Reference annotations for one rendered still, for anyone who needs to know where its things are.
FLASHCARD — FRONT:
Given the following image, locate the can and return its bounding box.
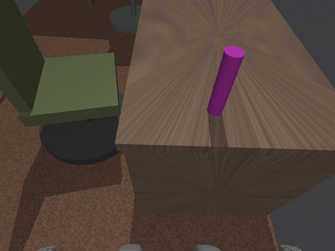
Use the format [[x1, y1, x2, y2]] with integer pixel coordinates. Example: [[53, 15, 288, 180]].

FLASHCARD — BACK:
[[207, 46, 245, 116]]

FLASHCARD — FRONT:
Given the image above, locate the office chair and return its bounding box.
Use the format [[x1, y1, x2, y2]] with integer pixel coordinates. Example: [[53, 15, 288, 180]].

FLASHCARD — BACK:
[[0, 0, 124, 165], [109, 0, 141, 34]]

